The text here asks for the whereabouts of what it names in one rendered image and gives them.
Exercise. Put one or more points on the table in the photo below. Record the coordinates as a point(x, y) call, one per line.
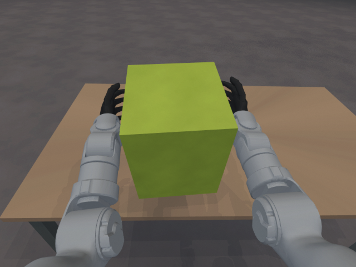
point(312, 133)

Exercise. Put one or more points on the left robot hand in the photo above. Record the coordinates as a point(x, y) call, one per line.
point(110, 102)

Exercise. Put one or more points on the left robot upper arm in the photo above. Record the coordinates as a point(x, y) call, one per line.
point(86, 238)

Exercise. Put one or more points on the left robot forearm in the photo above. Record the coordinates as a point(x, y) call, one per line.
point(97, 181)

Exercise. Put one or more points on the carton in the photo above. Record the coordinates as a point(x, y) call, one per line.
point(177, 128)

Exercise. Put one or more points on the right robot hand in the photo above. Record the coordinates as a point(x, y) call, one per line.
point(237, 95)

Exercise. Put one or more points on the right robot forearm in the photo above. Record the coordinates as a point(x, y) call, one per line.
point(264, 172)

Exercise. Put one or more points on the right robot upper arm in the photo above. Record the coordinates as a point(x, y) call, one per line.
point(290, 224)

